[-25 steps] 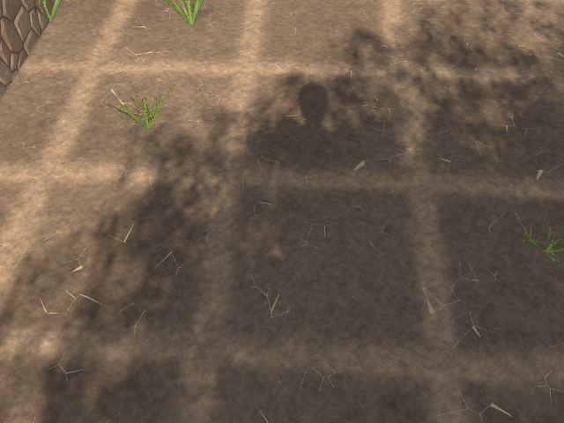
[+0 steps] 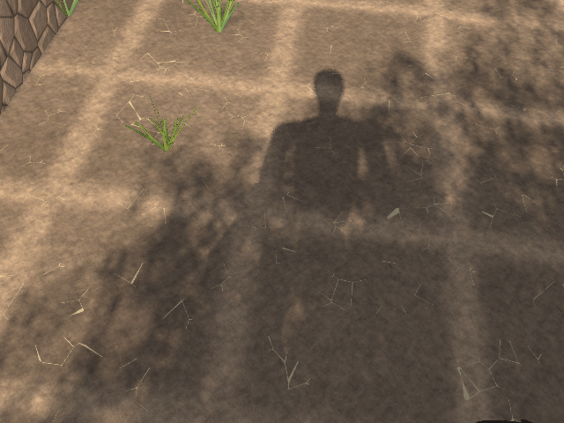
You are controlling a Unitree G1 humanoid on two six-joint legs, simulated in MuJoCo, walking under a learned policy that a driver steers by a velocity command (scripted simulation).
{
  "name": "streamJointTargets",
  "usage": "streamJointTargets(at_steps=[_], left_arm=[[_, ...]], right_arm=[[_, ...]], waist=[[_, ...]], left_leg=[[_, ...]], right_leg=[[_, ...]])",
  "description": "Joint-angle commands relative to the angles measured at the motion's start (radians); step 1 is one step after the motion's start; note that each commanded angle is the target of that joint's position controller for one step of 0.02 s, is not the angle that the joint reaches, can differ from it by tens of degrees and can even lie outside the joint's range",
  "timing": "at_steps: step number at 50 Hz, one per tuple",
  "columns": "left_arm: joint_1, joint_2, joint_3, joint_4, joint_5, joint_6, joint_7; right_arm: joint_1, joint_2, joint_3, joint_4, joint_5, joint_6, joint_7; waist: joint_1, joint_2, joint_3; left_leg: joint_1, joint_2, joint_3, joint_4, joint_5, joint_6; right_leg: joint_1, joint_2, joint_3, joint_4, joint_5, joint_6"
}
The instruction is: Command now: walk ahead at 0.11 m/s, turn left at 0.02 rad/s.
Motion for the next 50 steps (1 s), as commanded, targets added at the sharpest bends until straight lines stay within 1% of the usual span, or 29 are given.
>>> streamJointTargets(at_steps=[1,2,3,5,6,7,8,9,10,11,12,13,14,15,17,21,24,32,45,46,47,48,49,50], left_arm=[[0.079,0.081,0.025,-0.027,0.007,0.041,0.025],[0.096,0.062,0.022,-0.015,0.011,0.047,0.03],[0.099,0.05,0.019,-0.008,0.014,0.049,0.032],[0.077,0.044,0.018,-0.002,0.016,0.048,0.032],[0.069,0.042,0.018,0.002,0.019,0.047,0.031],[0.063,0.039,0.018,0.004,0.025,0.046,0.028],[0.048,0.044,0.018,0.0,0.036,0.045,0.026],[0.027,0.063,0.018,-0.015,0.045,0.043,0.027],[0.0,0.126,0.03,-0.025,0.034,0.042,0.033],[-0.021,0.13,0.036,-0.009,0.023,0.038,0.031],[-0.04,0.09,0.026,-0.008,0.025,0.028,0.029],[-0.052,0.066,0.02,-0.001,0.03,0.019,0.028],[-0.06,0.057,0.017,0.003,0.027,0.009,0.026],[-0.057,0.053,0.015,0.01,0.023,0.001,0.025],[-0.034,0.059,0.015,0.027,0.017,-0.006,0.025],[-0.02,0.06,0.014,0.053,0.013,-0.004,0.028],[-0.021,0.056,0.012,0.07,0.011,0.001,0.028],[-0.026,0.043,0.009,0.111,0.01,0.009,0.028],[-0.009,0.028,0.002,0.164,0.012,0.014,0.034],[0.014,0.02,0.001,0.178,0.011,0.015,0.035],[0.022,0.028,0.004,0.183,0.005,0.018,0.037],[0.016,0.045,0.01,0.177,0.001,0.019,0.04],[0.012,0.054,0.013,0.167,-0.002,0.017,0.043],[0.024,0.058,0.015,0.162,-0.006,0.009,0.044]], right_arm=[[-0.019,-0.144,-0.038,-0.029,-0.01,0.008,-0.003],[-0.035,-0.142,-0.04,-0.025,-0.016,0.01,-0.005],[-0.038,-0.134,-0.038,-0.017,-0.016,0.01,-0.008],[-0.032,-0.126,-0.036,0.004,-0.01,0.013,-0.016],[-0.037,-0.123,-0.034,0.013,-0.005,0.016,-0.019],[-0.037,-0.118,-0.031,0.023,0.0,0.02,-0.02],[-0.016,-0.1,-0.024,0.04,0.002,0.021,-0.021],[0.015,-0.085,-0.018,0.061,-0.001,0.022,-0.02],[0.045,-0.096,-0.023,0.067,-0.005,0.022,-0.02],[0.046,-0.1,-0.026,0.072,-0.003,0.026,-0.026],[0.036,-0.106,-0.028,0.079,-0.002,0.027,-0.031],[0.044,-0.1,-0.029,0.088,0.001,0.029,-0.036],[0.054,-0.099,-0.03,0.101,0.001,0.033,-0.04],[0.066,-0.101,-0.031,0.113,-0.001,0.034,-0.041],[0.069,-0.097,-0.032,0.133,0.002,0.032,-0.039],[0.067,-0.098,-0.033,0.171,0.01,0.032,-0.039],[0.07,-0.101,-0.035,0.2,0.013,0.038,-0.043],[0.066,-0.111,-0.036,0.268,0.017,0.053,-0.055],[0.052,-0.106,-0.032,0.345,0.017,0.059,-0.06],[0.07,-0.096,-0.029,0.359,0.018,0.06,-0.06],[0.076,-0.101,-0.032,0.366,0.023,0.062,-0.061],[0.079,-0.111,-0.037,0.367,0.028,0.062,-0.061],[0.073,-0.114,-0.038,0.363,0.028,0.056,-0.061],[0.062,-0.109,-0.037,0.355,0.029,0.044,-0.059]], waist=[[0.014,0.152,-0.136],[0.022,0.168,-0.136],[0.021,0.174,-0.145],[0.012,0.162,-0.157],[0.015,0.154,-0.15],[0.021,0.147,-0.137],[0.019,0.131,-0.114],[0.01,0.102,-0.074],[-0.032,0.02,-0.022],[-0.043,-0.065,0.006],[-0.041,-0.08,0.014],[-0.048,-0.092,0.004],[-0.05,-0.093,0.001],[-0.049,-0.077,-0.01],[-0.038,-0.04,-0.034],[-0.027,-0.001,-0.061],[-0.027,0.018,-0.064],[-0.031,0.025,-0.05],[-0.035,0.019,-0.018],[-0.035,0.018,-0.038],[-0.035,0.012,-0.02],[-0.036,0.0,0.014],[-0.034,-0.005,0.059],[-0.027,-0.009,0.094]], left_leg=[[0.133,0.244,-0.252,-0.202,0.186,0.18],[0.084,0.222,-0.216,-0.217,0.151,0.177],[0.067,0.207,-0.19,-0.222,0.114,0.175],[0.058,0.201,-0.178,-0.23,-0.015,0.169],[0.042,0.193,-0.172,-0.229,-0.109,0.157],[0.019,0.178,-0.166,-0.226,-0.225,0.135],[-0.004,0.156,-0.162,-0.226,-0.34,0.096],[-0.022,0.129,-0.155,-0.214,-0.422,0.048],[-0.007,0.079,-0.116,-0.185,-0.421,0.009],[0.086,0.038,-0.061,-0.143,-0.329,-0.015],[0.156,0.037,-0.055,-0.101,-0.255,-0.019],[0.193,0.04,-0.051,-0.081,-0.201,-0.013],[0.205,0.041,-0.051,-0.072,-0.159,-0.006],[0.208,0.041,-0.049,-0.068,-0.122,-0.002],[0.215,0.045,-0.048,-0.06,-0.053,0.004],[0.24,0.049,-0.044,-0.043,0.067,0.0],[0.257,0.05,-0.042,-0.036,0.108,-0.001],[0.281,0.054,-0.042,-0.039,0.133,-0.005],[0.273,0.051,-0.037,-0.064,0.058,-0.011],[0.279,0.038,-0.023,-0.066,-0.051,-0.01],[0.256,0.018,-0.006,-0.052,-0.229,-0.004],[0.207,0.006,0.001,-0.037,-0.409,0.006],[0.147,0.008,-0.006,-0.031,-0.518,0.016],[0.101,0.013,-0.016,-0.021,-0.554,0.025]], right_leg=[[-0.045,-0.064,0.014,-0.042,0.067,0.028],[0.017,-0.054,-0.003,-0.1,0.104,0.03],[0.062,-0.05,-0.012,-0.156,0.147,0.027],[0.125,-0.045,-0.022,-0.267,0.268,0.012],[0.164,-0.04,-0.029,-0.332,0.335,0.002],[0.207,-0.03,-0.04,-0.401,0.393,-0.011],[0.234,-0.032,-0.036,-0.452,0.416,-0.027],[0.23,-0.073,0.013,-0.517,0.43,-0.05],[0.152,-0.108,0.04,-0.545,0.334,-0.079],[0.017,-0.089,0.041,-0.578,0.149,-0.096],[-0.039,-0.08,0.041,-0.611,0.11,-0.084],[-0.049,-0.079,0.039,-0.624,0.138,-0.067],[-0.036,-0.074,0.033,-0.62,0.191,-0.054],[-0.01,-0.071,0.029,-0.607,0.237,-0.049],[0.038,-0.064,0.018,-0.58,0.325,-0.047],[0.088,-0.053,0.003,-0.551,0.449,-0.054],[0.104,-0.047,-0.005,-0.547,0.492,-0.056],[0.12,-0.033,-0.021,-0.56,0.523,-0.056],[0.114,-0.021,-0.036,-0.59,0.442,-0.052],[0.122,-0.011,-0.045,-0.597,0.338,-0.056],[0.101,-0.002,-0.048,-0.596,0.182,-0.07],[0.068,-0.005,-0.033,-0.596,0.023,-0.092],[0.036,-0.022,-0.005,-0.607,-0.096,-0.113],[0.018,-0.045,0.032,-0.622,-0.157,-0.133]])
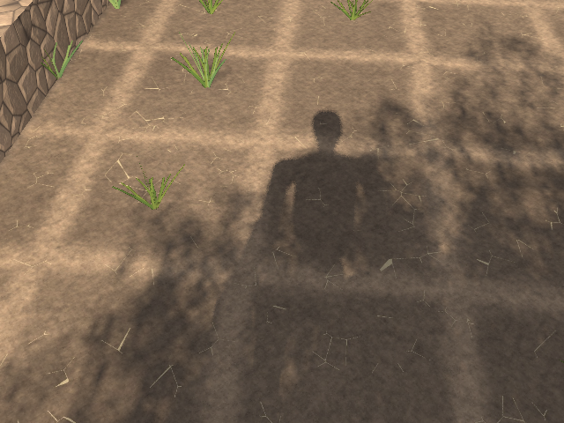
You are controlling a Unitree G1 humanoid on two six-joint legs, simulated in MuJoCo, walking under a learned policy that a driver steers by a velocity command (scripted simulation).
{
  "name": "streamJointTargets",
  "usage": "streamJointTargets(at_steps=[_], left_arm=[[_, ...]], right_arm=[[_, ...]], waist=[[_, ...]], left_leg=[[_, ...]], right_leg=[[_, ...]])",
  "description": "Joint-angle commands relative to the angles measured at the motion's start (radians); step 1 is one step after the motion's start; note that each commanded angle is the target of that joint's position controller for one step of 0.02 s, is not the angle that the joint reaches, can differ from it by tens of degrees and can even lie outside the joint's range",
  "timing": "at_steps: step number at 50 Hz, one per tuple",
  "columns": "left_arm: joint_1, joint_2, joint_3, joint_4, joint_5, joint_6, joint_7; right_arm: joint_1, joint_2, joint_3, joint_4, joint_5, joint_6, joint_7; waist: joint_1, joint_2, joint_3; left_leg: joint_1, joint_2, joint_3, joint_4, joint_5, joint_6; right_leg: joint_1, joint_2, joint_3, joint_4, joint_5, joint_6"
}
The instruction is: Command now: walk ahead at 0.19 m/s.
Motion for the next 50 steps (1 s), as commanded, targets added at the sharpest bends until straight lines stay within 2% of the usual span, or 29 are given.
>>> streamJointTargets(at_steps=[1,4,5,6,7,8,9,10,11,12,14,16,20,25,28,29,30,31,32,33,34,35,36,37,39,42,45,47,50], left_arm=[[0.06,0.137,0.029,-0.03,-0.013,-0.023,0.006],[0.131,0.191,0.051,-0.014,-0.024,-0.051,-0.004],[0.114,0.187,0.051,-0.022,-0.025,-0.056,-0.008],[0.078,0.173,0.046,-0.036,-0.027,-0.06,-0.013],[0.017,0.16,0.041,-0.06,-0.03,-0.06,-0.019],[-0.056,0.143,0.037,-0.094,-0.031,-0.062,-0.023],[-0.103,0.076,0.021,-0.139,-0.033,-0.074,-0.024],[-0.106,0.085,0.025,-0.164,-0.035,-0.093,-0.017],[-0.071,0.117,0.038,-0.148,-0.052,-0.102,-0.022],[-0.026,0.098,0.037,-0.127,-0.061,-0.102,-0.031],[-0.037,0.091,0.047,-0.12,-0.049,-0.097,-0.037],[-0.047,0.069,0.051,-0.125,-0.041,-0.08,-0.052],[-0.196,0.019,0.031,-0.212,-0.032,-0.062,-0.067],[-0.346,0.025,0.016,-0.307,-0.024,-0.059,-0.099],[-0.287,0.079,0.042,-0.325,-0.024,-0.057,-0.116],[-0.191,0.118,0.062,-0.308,-0.026,-0.054,-0.119],[-0.043,0.173,0.093,-0.273,-0.028,-0.048,-0.115],[0.101,0.237,0.127,-0.24,-0.029,-0.035,-0.095],[0.098,0.319,0.133,-0.247,-0.026,-0.035,-0.08],[0.133,0.264,0.114,-0.254,-0.012,-0.046,-0.077],[0.085,0.214,0.1,-0.25,-0.004,-0.064,-0.075],[-0.003,0.179,0.089,-0.268,-0.009,-0.08,-0.079],[-0.08,0.151,0.08,-0.289,-0.006,-0.088,-0.084],[-0.119,0.138,0.073,-0.305,0.004,-0.093,-0.083],[-0.119,0.143,0.071,-0.309,-0.004,-0.093,-0.076],[-0.047,0.188,0.08,-0.301,-0.007,-0.093,-0.05],[0.022,0.183,0.077,-0.283,-0.01,-0.085,-0.035],[0.07,0.176,0.073,-0.264,-0.013,-0.084,-0.034],[0.123,0.174,0.069,-0.235,-0.015,-0.083,-0.035]], right_arm=[[-0.024,-0.1,-0.018,-0.041,0.007,-0.035,0.003],[-0.05,-0.05,-0.01,-0.062,0.017,-0.081,0.027],[-0.043,-0.046,-0.009,-0.064,0.019,-0.092,0.035],[-0.007,-0.043,-0.009,-0.055,0.023,-0.102,0.039],[0.082,-0.051,-0.015,-0.024,0.026,-0.109,0.039],[0.203,-0.093,-0.03,0.018,0.021,-0.112,0.035],[0.349,-0.206,-0.064,0.061,0.017,-0.118,0.034],[0.447,-0.244,-0.069,0.075,0.002,-0.128,0.043],[0.373,-0.155,-0.039,0.055,-0.014,-0.139,0.041],[0.3,-0.111,-0.026,0.023,-0.008,-0.145,0.04],[0.225,-0.076,-0.009,0.0,-0.001,-0.142,0.044],[0.247,-0.052,0.001,0.001,-0.018,-0.133,0.038],[0.234,-0.111,-0.001,-0.019,-0.03,-0.124,0.012],[0.291,-0.154,-0.011,-0.023,-0.008,-0.113,0.001],[0.264,-0.193,-0.024,-0.046,-0.004,-0.099,-0.005],[0.244,-0.21,-0.03,-0.061,-0.008,-0.089,-0.009],[0.215,-0.221,-0.032,-0.08,-0.007,-0.083,-0.008],[0.208,-0.217,-0.029,-0.102,-0.011,-0.089,-0.005],[0.317,-0.042,0.017,-0.15,-0.03,-0.117,0.023],[0.208,-0.099,0.008,-0.187,0.01,-0.169,0.039],[0.095,-0.157,-0.012,-0.234,0.047,-0.192,0.042],[0.076,-0.164,-0.013,-0.244,0.041,-0.201,0.035],[0.086,-0.169,-0.024,-0.23,0.022,-0.195,0.024],[0.125,-0.172,-0.032,-0.228,0.012,-0.178,0.021],[0.13,-0.157,-0.039,-0.247,-0.005,-0.147,0.019],[-0.006,-0.138,-0.037,-0.308,-0.031,-0.129,0.009],[-0.114,-0.108,-0.025,-0.338,-0.026,-0.135,0.016],[-0.18,-0.09,-0.015,-0.356,-0.019,-0.144,0.03],[-0.25,-0.115,-0.014,-0.387,-0.007,-0.152,0.046]], waist=[[0.015,-0.046,0.131],[0.028,-0.176,0.139],[0.014,-0.177,0.153],[-0.019,-0.166,0.158],[-0.072,-0.144,0.149],[-0.124,-0.076,0.125],[-0.165,0.184,0.075],[-0.182,0.294,0.013],[-0.121,0.141,0.042],[-0.076,0.101,0.061],[-0.045,0.081,0.095],[-0.042,0.105,0.072],[-0.047,0.06,0.125],[-0.064,0.062,0.146],[0.016,0.115,0.057],[0.074,0.138,-0.008],[0.153,0.132,-0.092],[0.22,0.071,-0.159],[0.079,-0.221,-0.267],[0.133,-0.146,-0.37],[0.129,-0.117,-0.205],[0.072,-0.014,-0.113],[0.021,0.038,-0.065],[-0.021,0.027,-0.057],[-0.049,0.008,-0.035],[-0.019,-0.015,0.007],[0.032,-0.046,0.008],[0.069,-0.061,0.006],[0.098,-0.07,0.018]], left_leg=[[-0.114,-0.004,0.0,-0.054,-0.314,0.051],[-0.207,-0.019,0.066,0.145,-0.111,0.042],[-0.186,0.0,0.05,0.158,-0.095,0.059],[-0.108,0.0,0.048,0.089,-0.1,0.075],[0.039,-0.008,0.05,-0.032,-0.084,0.084],[0.216,0.03,-0.026,-0.116,-0.029,0.089],[0.394,0.19,-0.308,-0.255,-0.138,0.158],[0.478,0.384,-0.636,-0.362,-0.076,0.251],[0.449,0.407,-0.597,-0.339,-0.002,0.242],[0.419,0.373,-0.467,-0.335,0.048,0.201],[0.37,0.301,-0.239,-0.357,0.202,0.128],[0.328,0.242,-0.091,-0.366,0.343,0.097],[0.229,0.23,0.04,-0.432,0.405,0.113],[0.251,0.256,0.161,-0.422,0.531,0.107],[0.337,0.28,0.219,-0.226,1.056,0.082],[0.336,0.283,0.226,-0.081,1.186,0.074],[0.271,0.265,0.227,0.114,1.175,0.057],[0.051,0.216,0.22,0.393,0.909,0.021],[-0.375,0.003,0.154,0.816,-0.159,-0.031],[-0.474,-0.037,-0.088,0.951,-0.239,-0.004],[-0.571,0.019,-0.103,0.927,-0.144,0.028],[-0.531,0.069,-0.1,0.831,-0.045,0.04],[-0.455,0.098,-0.094,0.751,-0.007,0.033],[-0.374,0.126,-0.107,0.7,0.016,0.023],[-0.32,0.141,-0.091,0.596,0.025,-0.008],[-0.354,0.121,-0.054,0.4,0.173,-0.059],[-0.327,0.084,-0.037,0.143,0.399,-0.062],[-0.274,0.06,-0.019,0.036,0.505,-0.051],[-0.322,0.055,-0.031,-0.032,0.482,-0.028]], right_leg=[[-0.155,-0.074,0.124,-0.189,-0.402,-0.101],[-0.068,-0.252,0.38,-0.315,-0.451,-0.201],[-0.101,-0.282,0.417,-0.327,-0.417,-0.216],[-0.152,-0.266,0.4,-0.303,-0.357,-0.206],[-0.225,-0.206,0.327,-0.249,-0.277,-0.17],[-0.332,-0.127,0.228,-0.115,-0.121,-0.123],[-0.504,0.031,0.018,0.218,-0.004,-0.043],[-0.632,0.079,0.051,0.514,-0.179,-0.025],[-0.683,0.033,0.163,0.674,-0.165,-0.051],[-0.695,-0.004,0.179,0.713,-0.07,-0.076],[-0.694,-0.055,0.16,0.64,0.084,-0.094],[-0.626,-0.067,0.104,0.598,0.162,-0.081],[-0.62,-0.069,0.037,0.391,0.279,-0.038],[-0.514,-0.044,-0.077,0.167,0.338,-0.072],[-0.353,0.038,-0.144,0.147,0.254,-0.134],[-0.234,0.072,-0.155,0.152,0.219,-0.159],[-0.024,0.101,-0.142,0.097,0.249,-0.194],[0.254,0.042,0.008,0.046,0.209,-0.232],[0.563,-0.258,0.596,-0.048,0.022,-0.423],[0.582,-0.321,0.873,-0.247,-0.097,-0.454],[0.473,-0.29,0.733,-0.286,-0.04,-0.389],[0.3,-0.245,0.593,-0.294,0.08,-0.35],[0.148,-0.2,0.489,-0.304,0.191,-0.322],[0.048,-0.166,0.417,-0.318,0.26,-0.308],[-0.062,-0.136,0.351,-0.341,0.315,-0.304],[-0.146,-0.096,0.281,-0.359,0.356,-0.296],[-0.134,-0.052,0.214,-0.337,0.349,-0.239],[-0.123,-0.056,0.209,-0.335,0.311,-0.215],[0.007,-0.106,0.257,-0.286,0.315,-0.215]])
Over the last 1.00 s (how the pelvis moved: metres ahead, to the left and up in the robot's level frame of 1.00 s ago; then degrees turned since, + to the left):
0.08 -0.02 0.00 1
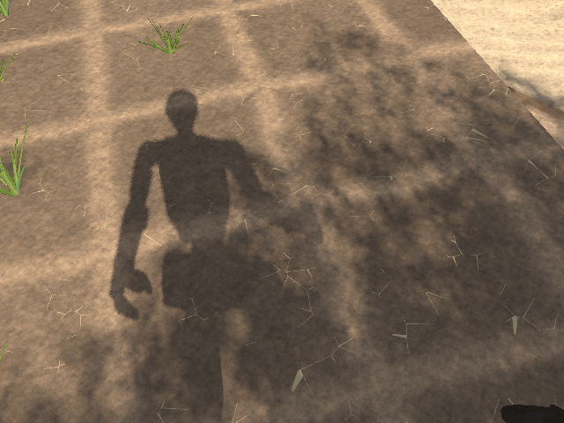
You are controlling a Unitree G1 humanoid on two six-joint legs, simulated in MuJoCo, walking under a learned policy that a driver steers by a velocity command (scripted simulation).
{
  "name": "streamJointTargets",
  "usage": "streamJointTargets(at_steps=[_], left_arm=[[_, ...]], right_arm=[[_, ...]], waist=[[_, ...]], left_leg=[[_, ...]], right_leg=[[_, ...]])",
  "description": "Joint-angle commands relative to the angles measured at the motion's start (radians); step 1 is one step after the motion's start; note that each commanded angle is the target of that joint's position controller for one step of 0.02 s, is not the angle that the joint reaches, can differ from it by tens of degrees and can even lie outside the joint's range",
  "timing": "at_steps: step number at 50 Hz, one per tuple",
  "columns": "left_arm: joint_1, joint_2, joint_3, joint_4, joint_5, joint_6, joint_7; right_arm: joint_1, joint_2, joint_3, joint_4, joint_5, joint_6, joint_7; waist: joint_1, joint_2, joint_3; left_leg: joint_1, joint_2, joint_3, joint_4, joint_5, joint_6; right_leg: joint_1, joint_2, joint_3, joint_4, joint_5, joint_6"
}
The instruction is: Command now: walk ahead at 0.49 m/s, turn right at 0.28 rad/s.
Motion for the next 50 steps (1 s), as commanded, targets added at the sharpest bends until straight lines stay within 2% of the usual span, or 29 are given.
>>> streamJointTargets(at_steps=[1,4,5,6,7,8,9,10,11,12,13,15,17,22,26,29,30,31,32,33,34,35,36,37,38,40,42,45,50], left_arm=[[0.075,0.138,0.029,-0.016,-0.002,-0.004,0.006],[0.098,0.157,0.034,-0.005,0.006,0.012,0.016],[0.08,0.165,0.035,-0.01,0.007,0.016,0.017],[0.054,0.157,0.03,-0.02,0.009,0.019,0.015],[0.021,0.134,0.016,-0.046,0.019,0.016,0.01],[0.161,0.048,-0.01,-0.037,0.007,-0.002,0.0],[0.163,0.079,-0.011,-0.03,-0.006,-0.015,-0.002],[0.058,0.162,0.01,-0.055,-0.024,-0.022,-0.004],[-0.024,0.161,0.008,-0.078,-0.021,-0.024,-0.003],[-0.064,0.144,0.009,-0.088,-0.003,-0.024,-0.002],[-0.054,0.132,0.014,-0.086,0.007,-0.019,0.0],[-0.015,0.086,0.007,-0.076,0.007,-0.007,0.001],[-0.051,0.071,0.001,-0.095,0.013,-0.003,0.004],[-0.237,0.042,-0.016,-0.148,0.014,-0.015,-0.007],[-0.35,0.056,-0.017,-0.191,0.0,-0.022,-0.025],[-0.359,0.088,-0.008,-0.21,0.0,-0.029,-0.039],[-0.315,0.106,0.0,-0.201,0.002,-0.032,-0.04],[-0.205,0.137,0.018,-0.169,0.005,-0.032,-0.037],[-0.035,0.192,0.042,-0.124,0.011,-0.031,-0.028],[0.105,0.296,0.066,-0.104,0.032,-0.025,-0.02],[0.14,0.263,0.058,-0.085,0.011,-0.016,-0.024],[0.085,0.196,0.036,-0.093,0.004,-0.014,-0.024],[0.012,0.166,0.025,-0.107,0.006,-0.012,-0.021],[-0.055,0.141,0.016,-0.113,0.013,-0.014,-0.024],[-0.098,0.111,0.008,-0.118,0.021,-0.018,-0.027],[-0.119,0.109,0.009,-0.111,0.023,-0.028,-0.032],[-0.111,0.131,0.017,-0.092,0.024,-0.04,-0.028],[-0.077,0.145,0.022,-0.06,0.029,-0.041,-0.013],[-0.028,0.168,0.025,-0.023,0.022,-0.036,0.0]], right_arm=[[-0.137,-0.068,-0.005,-0.1,0.008,-0.023,0.019],[-0.126,-0.093,-0.008,-0.115,0.01,-0.036,0.033],[-0.064,-0.111,-0.016,-0.103,0.01,-0.039,0.032],[0.066,-0.142,-0.033,-0.067,0.008,-0.041,0.028],[0.252,-0.189,-0.048,-0.035,-0.006,-0.041,0.022],[0.407,-0.268,-0.075,0.0,-0.01,-0.027,0.02],[0.43,-0.19,-0.057,0.028,0.015,-0.017,0.026],[0.349,-0.13,-0.039,0.012,0.026,-0.011,0.023],[0.264,-0.108,-0.028,-0.009,0.018,-0.003,0.02],[0.214,-0.085,-0.019,-0.014,0.009,0.0,0.024],[0.192,-0.07,-0.012,-0.015,-0.001,-0.004,0.027],[0.191,-0.073,-0.012,-0.005,0.001,-0.006,0.032],[0.211,-0.104,-0.02,0.01,0.006,-0.009,0.028],[0.284,-0.141,-0.029,0.044,0.021,0.007,0.01],[0.367,-0.15,-0.03,0.084,0.03,0.023,0.007],[0.371,-0.167,-0.037,0.096,0.031,0.042,0.001],[0.357,-0.178,-0.039,0.094,0.03,0.047,-0.002],[0.342,-0.175,-0.037,0.091,0.029,0.053,-0.003],[0.339,-0.148,-0.024,0.076,0.018,0.054,-0.005],[0.424,-0.056,0.007,0.044,0.003,0.038,-0.002],[0.462,-0.03,0.019,0.063,0.014,0.016,0.006],[0.38,-0.137,-0.009,0.046,0.04,0.001,0.013],[0.293,-0.147,-0.012,0.021,0.049,-0.006,0.015],[0.253,-0.134,-0.012,0.015,0.036,-0.004,0.011],[0.253,-0.128,-0.019,0.017,0.022,0.007,0.006],[0.294,-0.083,-0.013,0.028,0.018,0.032,0.005],[0.282,-0.067,-0.011,0.023,0.019,0.048,0.002],[0.198,-0.064,-0.012,-0.002,0.02,0.051,0.005],[0.047,-0.036,0.0,-0.056,0.024,0.042,0.028]], waist=[[0.03,-0.113,0.019],[0.005,-0.137,0.01],[-0.032,-0.153,-0.021],[-0.1,-0.149,-0.105],[-0.186,-0.114,-0.253],[-0.178,0.126,-0.422],[-0.185,0.207,-0.423],[-0.185,0.11,-0.234],[-0.16,0.021,-0.122],[-0.131,-0.019,-0.035],[-0.099,0.003,-0.017],[-0.071,0.037,-0.02],[-0.069,0.033,-0.01],[-0.124,0.018,0.009],[-0.157,0.023,0.032],[-0.129,0.036,0.022],[-0.097,0.047,-0.006],[-0.034,0.042,-0.073],[0.036,0.017,-0.193],[0.035,-0.178,-0.361],[0.03,-0.325,-0.46],[0.038,-0.227,-0.311],[0.019,-0.172,-0.19],[-0.015,-0.106,-0.106],[-0.049,-0.11,-0.068],[-0.091,-0.129,-0.055],[-0.103,-0.116,-0.034],[-0.08,-0.093,-0.004],[-0.019,-0.081,0.038]], left_leg=[[0.044,-0.039,0.04,-0.066,-0.007,0.025],[0.051,-0.061,0.055,-0.108,-0.158,0.067],[0.143,-0.085,0.077,-0.128,-0.194,0.09],[0.332,-0.096,0.09,-0.146,-0.153,0.126],[0.631,0.026,-0.031,-0.089,-0.108,0.198],[1.058,0.249,-0.425,-0.102,-0.244,0.362],[1.1,0.319,-0.661,-0.241,-0.419,0.378],[0.959,0.282,-0.557,-0.272,-0.531,0.321],[0.796,0.242,-0.429,-0.304,-0.489,0.286],[0.657,0.197,-0.343,-0.345,-0.401,0.276],[0.579,0.164,-0.281,-0.37,-0.319,0.262],[0.505,0.126,-0.193,-0.41,-0.211,0.264],[0.484,0.121,-0.13,-0.435,-0.103,0.277],[0.475,0.063,0.005,-0.446,-0.041,0.23],[0.59,0.117,-0.016,-0.411,-0.069,0.221],[0.693,0.163,-0.034,-0.339,0.022,0.196],[0.704,0.159,-0.025,-0.28,0.145,0.184],[0.687,0.124,0.01,-0.15,0.288,0.163],[0.57,0.073,0.049,0.062,0.248,0.132],[0.203,-0.052,0.11,0.451,-0.122,0.068],[-0.012,-0.142,0.015,0.668,-0.7,0.048],[-0.122,-0.076,-0.036,0.749,-0.68,0.062],[-0.138,-0.027,-0.005,0.726,-0.588,0.071],[-0.104,0.011,0.016,0.659,-0.511,0.066],[-0.046,0.04,0.011,0.598,-0.46,0.062],[0.036,0.055,0.015,0.55,-0.414,0.048],[0.011,0.062,0.014,0.5,-0.346,0.032],[-0.046,0.056,-0.005,0.353,-0.174,0.022],[-0.012,0.012,0.043,0.109,0.007,0.043]], right_leg=[[-0.001,-0.277,0.171,-0.046,0.237,-0.112],[0.129,-0.33,0.215,0.028,0.408,-0.099],[0.137,-0.319,0.203,0.082,0.568,-0.086],[0.115,-0.273,0.163,0.207,0.721,-0.065],[-0.034,-0.223,0.122,0.439,0.634,-0.034],[-0.422,-0.063,0.023,0.823,0.216,0.056],[-0.607,-0.041,0.062,0.956,-0.304,0.06],[-0.695,-0.107,0.074,1.013,-0.253,0.051],[-0.69,-0.162,0.023,0.982,-0.163,0.05],[-0.67,-0.194,-0.003,0.908,-0.106,0.055],[-0.615,-0.226,-0.006,0.853,-0.066,0.058],[-0.555,-0.243,-0.03,0.791,-0.039,0.072],[-0.579,-0.256,-0.05,0.702,0.019,0.094],[-0.512,-0.222,-0.098,0.347,0.31,0.108],[-0.519,-0.196,-0.096,0.231,0.332,0.092],[-0.495,-0.182,-0.094,0.181,0.222,0.054],[-0.418,-0.16,-0.113,0.167,0.19,0.038],[-0.259,-0.133,-0.141,0.141,0.193,0.012],[0.007,-0.182,-0.096,0.178,0.229,-0.031],[0.417,-0.44,0.277,0.192,0.208,-0.162],[0.53,-0.544,0.619,0.039,0.064,-0.258],[0.426,-0.505,0.528,0.006,-0.028,-0.208],[0.277,-0.463,0.383,-0.015,0.002,-0.169],[0.126,-0.419,0.284,-0.053,0.079,-0.149],[0.024,-0.383,0.217,-0.088,0.143,-0.133],[-0.079,-0.359,0.152,-0.146,0.201,-0.141],[-0.104,-0.36,0.073,-0.183,0.259,-0.149],[-0.078,-0.347,-0.028,-0.206,0.302,-0.123],[-0.017,-0.342,-0.155,-0.222,0.3,-0.077]])
Over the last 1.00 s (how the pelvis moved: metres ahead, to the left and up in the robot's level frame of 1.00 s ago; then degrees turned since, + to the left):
0.44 -0.09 0.01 -25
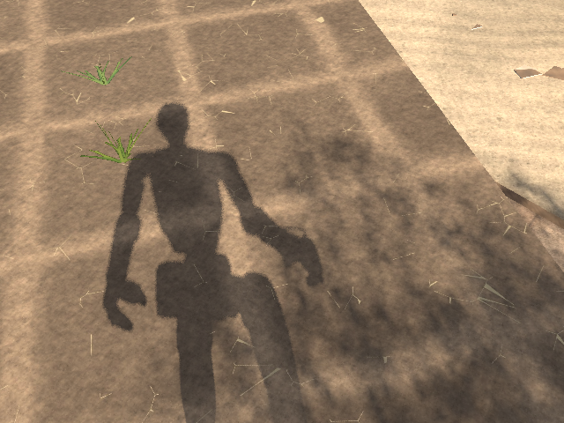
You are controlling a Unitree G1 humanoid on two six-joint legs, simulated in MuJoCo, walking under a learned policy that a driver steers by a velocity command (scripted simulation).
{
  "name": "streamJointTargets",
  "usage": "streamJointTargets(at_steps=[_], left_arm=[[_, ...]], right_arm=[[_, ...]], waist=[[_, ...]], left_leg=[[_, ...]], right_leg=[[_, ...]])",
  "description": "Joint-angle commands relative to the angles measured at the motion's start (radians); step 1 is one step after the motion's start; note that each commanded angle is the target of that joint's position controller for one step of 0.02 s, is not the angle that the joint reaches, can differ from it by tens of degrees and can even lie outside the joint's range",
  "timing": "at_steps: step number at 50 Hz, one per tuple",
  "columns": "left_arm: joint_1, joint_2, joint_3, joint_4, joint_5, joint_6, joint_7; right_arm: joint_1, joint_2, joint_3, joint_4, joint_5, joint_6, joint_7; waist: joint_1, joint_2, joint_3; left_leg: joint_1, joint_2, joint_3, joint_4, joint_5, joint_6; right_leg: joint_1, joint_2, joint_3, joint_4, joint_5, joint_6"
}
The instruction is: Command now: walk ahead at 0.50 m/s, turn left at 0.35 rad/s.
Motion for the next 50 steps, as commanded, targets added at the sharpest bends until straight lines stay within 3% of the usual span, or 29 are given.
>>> streamJointTargets(at_steps=[1,4,6,8,9,10,11,12,13,14,15,16,19,24,29,31,32,33,34,35,36,37,38,39,40,42,44,47,50], left_arm=[[-0.012,0.161,0.036,-0.039,-0.007,-0.01,0.011],[0.018,0.169,0.041,-0.015,-0.015,0.012,0.014],[0.001,0.186,0.046,-0.017,-0.02,0.03,0.021],[-0.022,0.213,0.054,-0.03,-0.02,0.048,0.035],[-0.032,0.208,0.05,-0.038,-0.02,0.055,0.042],[-0.017,0.18,0.035,-0.066,-0.002,0.046,0.046],[0.088,0.028,-0.014,-0.106,0.022,0.01,0.022],[-0.017,0.127,0.004,-0.109,-0.017,-0.032,0.002],[-0.111,0.16,0.014,-0.143,-0.049,-0.053,-0.006],[-0.137,0.147,0.009,-0.15,-0.039,-0.062,-0.001],[-0.148,0.151,0.017,-0.146,-0.014,-0.059,0.006],[-0.131,0.156,0.023,-0.147,-0.005,-0.047,0.007],[-0.116,0.118,0.02,-0.162,0.006,-0.014,0.011],[-0.301,0.071,0.0,-0.219,0.003,-0.014,0.005],[-0.357,0.119,0.015,-0.249,-0.015,-0.03,-0.014],[-0.315,0.133,0.024,-0.241,-0.013,-0.04,-0.019],[-0.251,0.144,0.033,-0.223,-0.008,-0.043,-0.016],[-0.149,0.177,0.047,-0.207,0.006,-0.049,-0.011],[-0.004,0.247,0.064,-0.193,0.016,-0.049,-0.007],[0.088,0.291,0.082,-0.134,0.003,-0.033,-0.019],[0.071,0.198,0.059,-0.148,-0.024,-0.03,-0.023],[0.014,0.153,0.044,-0.157,-0.022,-0.023,-0.019],[-0.036,0.138,0.034,-0.167,-0.009,-0.017,-0.018],[-0.068,0.121,0.027,-0.164,-0.002,-0.013,-0.017],[-0.082,0.107,0.021,-0.163,0.004,-0.014,-0.015],[-0.073,0.106,0.02,-0.15,-0.005,-0.018,-0.014],[-0.053,0.14,0.029,-0.134,-0.013,-0.019,-0.01],[-0.054,0.162,0.032,-0.115,-0.012,-0.003,0.0],[-0.001,0.17,0.03,-0.082,-0.021,0.014,0.005]], right_arm=[[-0.104,-0.029,0.002,-0.091,0.002,-0.012,0.015],[-0.163,-0.032,0.003,-0.138,0.003,-0.011,0.034],[-0.158,-0.048,-0.004,-0.161,0.003,-0.011,0.048],[-0.04,-0.093,-0.031,-0.152,0.001,-0.005,0.051],[0.112,-0.142,-0.06,-0.116,0.004,-0.004,0.044],[0.275,-0.235,-0.094,-0.088,0.003,0.005,0.023],[0.259,-0.313,-0.102,-0.095,0.009,0.0,0.021],[0.304,-0.221,-0.079,-0.104,0.005,-0.002,0.018],[0.262,-0.178,-0.068,-0.104,-0.001,-0.007,0.013],[0.196,-0.158,-0.062,-0.12,-0.001,-0.009,0.011],[0.129,-0.129,-0.053,-0.139,-0.005,-0.007,0.01],[0.094,-0.111,-0.045,-0.158,-0.017,-0.006,0.006],[0.085,-0.132,-0.052,-0.169,-0.009,-0.009,-0.005],[0.153,-0.165,-0.065,-0.153,0.004,0.002,-0.028],[0.22,-0.147,-0.062,-0.127,0.009,0.013,-0.032],[0.217,-0.141,-0.061,-0.122,0.002,0.017,-0.033],[0.21,-0.126,-0.056,-0.124,-0.001,0.019,-0.031],[0.206,-0.089,-0.041,-0.133,-0.006,0.016,-0.027],[0.263,-0.041,-0.021,-0.15,-0.022,0.01,-0.028],[0.385,-0.018,-0.011,-0.149,0.013,-0.001,-0.027],[0.321,-0.114,-0.028,-0.133,0.022,-0.004,-0.028],[0.197,-0.147,-0.036,-0.155,0.017,-0.003,-0.027],[0.131,-0.135,-0.033,-0.17,0.002,-0.003,-0.028],[0.106,-0.12,-0.034,-0.181,-0.009,-0.007,-0.024],[0.116,-0.103,-0.034,-0.181,-0.009,-0.008,-0.02],[0.133,-0.07,-0.027,-0.175,-0.005,-0.005,-0.016],[0.083,-0.049,-0.018,-0.195,-0.011,-0.005,-0.016],[0.012,-0.018,-0.003,-0.205,-0.019,-0.012,-0.013],[-0.05,-0.021,-0.004,-0.21,-0.013,-0.016,-0.004]], waist=[[0.015,-0.083,0.07],[0.029,-0.081,0.085],[0.006,-0.103,0.067],[-0.068,-0.139,-0.026],[-0.148,-0.117,-0.106],[-0.206,0.001,-0.218],[-0.093,0.226,-0.318],[-0.175,0.117,-0.379],[-0.182,0.079,-0.231],[-0.14,-0.02,-0.153],[-0.101,-0.053,-0.09],[-0.064,-0.035,-0.071],[-0.031,-0.017,-0.04],[-0.098,0.019,-0.004],[-0.117,0.052,-0.012],[-0.092,0.077,-0.013],[-0.056,0.08,-0.034],[-0.008,0.057,-0.119],[0.019,-0.098,-0.266],[-0.016,-0.414,-0.331],[0.019,-0.262,-0.224],[0.034,-0.162,-0.103],[0.016,-0.1,-0.04],[-0.008,-0.1,-0.002],[-0.032,-0.127,0.0],[-0.047,-0.153,-0.012],[-0.039,-0.138,0.001],[-0.029,-0.124,0.007],[0.001,-0.139,-0.022]], left_leg=[[0.029,-0.014,0.026,-0.097,0.075,0.014],[-0.026,-0.028,0.048,-0.147,-0.024,0.041],[0.013,-0.059,0.093,-0.161,-0.128,0.069],[0.203,-0.134,0.159,-0.157,-0.216,0.107],[0.421,-0.175,0.162,-0.213,-0.165,0.142],[0.744,-0.025,-0.081,-0.222,-0.128,0.213],[1.088,0.211,-0.647,-0.322,-0.261,0.414],[1.138,0.222,-0.741,-0.424,-0.353,0.408],[1.036,0.186,-0.585,-0.436,-0.289,0.356],[0.884,0.144,-0.471,-0.442,-0.201,0.322],[0.736,0.11,-0.387,-0.46,-0.092,0.302],[0.64,0.087,-0.343,-0.486,-0.02,0.3],[0.499,0.053,-0.264,-0.53,0.071,0.308],[0.41,-0.034,-0.171,-0.515,-0.034,0.229],[0.538,0.025,-0.284,-0.421,-0.147,0.196],[0.584,0.048,-0.316,-0.365,-0.106,0.18],[0.587,0.021,-0.306,-0.304,-0.032,0.163],[0.552,-0.03,-0.262,-0.151,0.011,0.132],[0.369,-0.122,-0.173,0.146,-0.21,0.084],[0.05,-0.216,-0.091,0.429,-0.637,0.026],[-0.068,-0.159,-0.146,0.532,-0.614,0.025],[-0.099,-0.123,-0.12,0.542,-0.52,0.027],[-0.07,-0.088,-0.083,0.507,-0.454,0.026],[-0.046,-0.056,-0.07,0.446,-0.405,0.025],[0.007,-0.031,-0.059,0.402,-0.376,0.024],[0.044,-0.019,-0.029,0.333,-0.359,0.015],[0.022,-0.008,-0.009,0.231,-0.31,-0.001],[0.104,-0.029,0.029,0.024,-0.171,-0.02],[0.207,-0.077,0.054,-0.116,-0.012,-0.021]], right_leg=[[-0.036,-0.287,0.047,-0.093,0.265,-0.123],[0.101,-0.328,0.024,-0.03,0.349,-0.106],[0.152,-0.341,-0.002,0.057,0.562,-0.083],[0.152,-0.328,-0.042,0.26,0.905,-0.052],[0.077,-0.288,-0.075,0.463,0.92,-0.021],[-0.177,-0.242,-0.085,0.78,0.618,0.021],[-0.634,-0.013,0.024,1.109,-0.332,0.08],[-0.755,-0.036,0.207,1.199,-0.364,0.06],[-0.825,-0.085,0.203,1.177,-0.273,0.038],[-0.788,-0.129,0.196,1.091,-0.191,0.031],[-0.721,-0.155,0.187,1.003,-0.152,0.041],[-0.649,-0.171,0.193,0.966,-0.129,0.05],[-0.593,-0.169,0.165,0.83,-0.082,0.096],[-0.5,-0.097,0.141,0.445,0.259,0.124],[-0.456,-0.076,0.178,0.303,0.258,0.093],[-0.409,-0.078,0.163,0.28,0.187,0.058],[-0.319,-0.066,0.139,0.244,0.171,0.032],[-0.144,-0.123,0.182,0.258,0.174,-0.014],[0.15,-0.303,0.404,0.289,0.186,-0.105],[0.361,-0.46,0.849,0.146,-0.098,-0.249],[0.307,-0.444,0.88,0.093,-0.323,-0.22],[0.186,-0.407,0.729,0.085,-0.296,-0.179],[0.066,-0.364,0.617,0.068,-0.175,-0.164],[-0.015,-0.331,0.548,0.046,-0.079,-0.164],[-0.067,-0.301,0.49,0.026,-0.008,-0.155],[-0.099,-0.277,0.417,-0.003,0.091,-0.165],[-0.106,-0.283,0.367,-0.032,0.177,-0.182],[-0.135,-0.246,0.231,-0.004,0.513,-0.154],[-0.117,-0.223,0.169,0.039,0.586,-0.121]])
Over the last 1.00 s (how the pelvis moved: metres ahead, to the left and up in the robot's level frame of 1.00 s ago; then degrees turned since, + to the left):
0.58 -0.03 0.00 1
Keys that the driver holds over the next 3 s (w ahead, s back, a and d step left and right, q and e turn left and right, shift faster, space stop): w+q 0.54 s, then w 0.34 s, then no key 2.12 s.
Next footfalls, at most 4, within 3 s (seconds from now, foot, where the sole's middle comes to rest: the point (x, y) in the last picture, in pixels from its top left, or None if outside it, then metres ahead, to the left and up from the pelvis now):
0.20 left None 0.28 0.15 -0.78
0.66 right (311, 388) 0.59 0.01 -0.78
1.12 left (192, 336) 0.71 0.32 -0.78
1.42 right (290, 325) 0.76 0.07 -0.78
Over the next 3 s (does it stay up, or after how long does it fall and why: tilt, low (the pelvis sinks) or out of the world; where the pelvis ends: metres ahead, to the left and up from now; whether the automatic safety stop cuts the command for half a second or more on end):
stays up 0.70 0.18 -0.01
